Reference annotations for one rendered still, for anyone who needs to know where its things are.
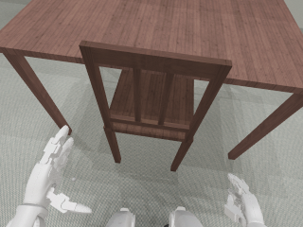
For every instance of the robot left thigh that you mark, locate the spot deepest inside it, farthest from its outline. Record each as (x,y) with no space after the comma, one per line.
(122,219)

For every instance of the robot thigh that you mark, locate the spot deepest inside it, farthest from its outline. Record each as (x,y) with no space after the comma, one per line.
(183,218)
(122,219)

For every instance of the table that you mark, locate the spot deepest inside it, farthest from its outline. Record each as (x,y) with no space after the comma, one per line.
(260,37)

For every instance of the robot right hand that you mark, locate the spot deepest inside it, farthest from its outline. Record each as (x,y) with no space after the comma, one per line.
(246,208)

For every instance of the chair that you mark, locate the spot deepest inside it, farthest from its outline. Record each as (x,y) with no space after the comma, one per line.
(151,105)

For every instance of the robot left hand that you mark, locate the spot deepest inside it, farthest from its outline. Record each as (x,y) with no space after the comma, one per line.
(47,171)

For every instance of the left robot forearm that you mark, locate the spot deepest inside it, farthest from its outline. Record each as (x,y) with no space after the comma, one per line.
(29,215)

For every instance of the robot right thigh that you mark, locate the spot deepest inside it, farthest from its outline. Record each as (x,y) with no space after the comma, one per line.
(183,218)

